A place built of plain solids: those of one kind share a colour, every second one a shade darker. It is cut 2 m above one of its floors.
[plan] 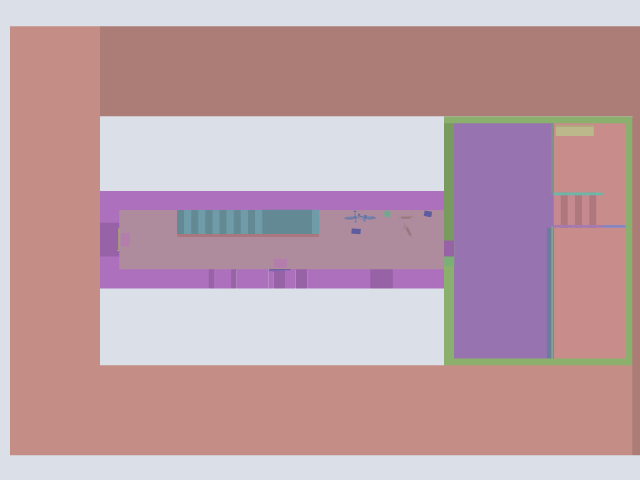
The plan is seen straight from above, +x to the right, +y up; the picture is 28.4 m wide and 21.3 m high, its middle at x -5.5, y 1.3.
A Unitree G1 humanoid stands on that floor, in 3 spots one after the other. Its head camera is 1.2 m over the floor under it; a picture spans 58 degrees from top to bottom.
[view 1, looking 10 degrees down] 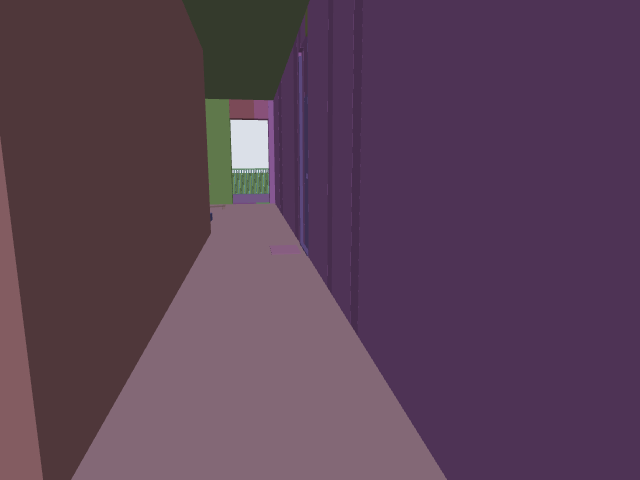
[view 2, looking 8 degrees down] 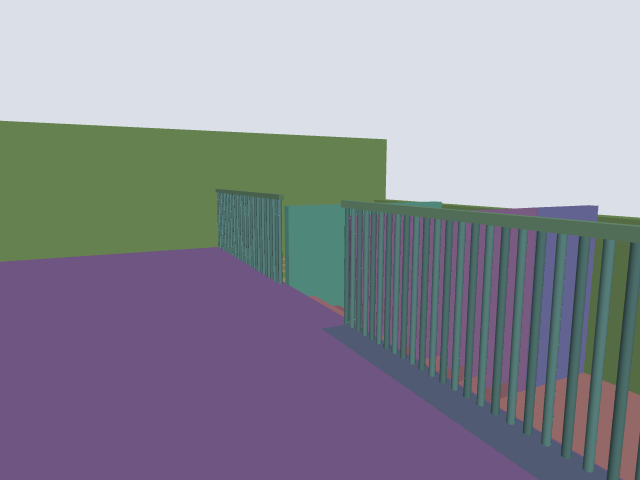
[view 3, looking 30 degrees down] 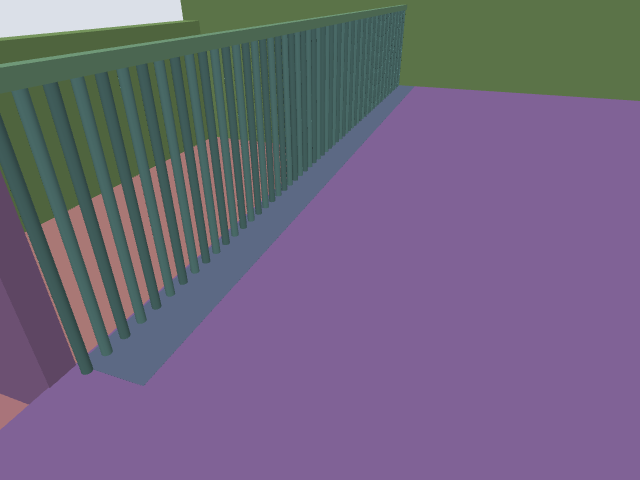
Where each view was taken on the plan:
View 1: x -13.26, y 0.71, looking -9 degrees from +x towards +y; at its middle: wall_hall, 4.65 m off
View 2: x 3.07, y -1.19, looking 64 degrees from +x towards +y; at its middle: wall_cheeke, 5.02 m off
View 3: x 3.62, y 2.62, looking -70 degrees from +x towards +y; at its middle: floor_terrace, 2.40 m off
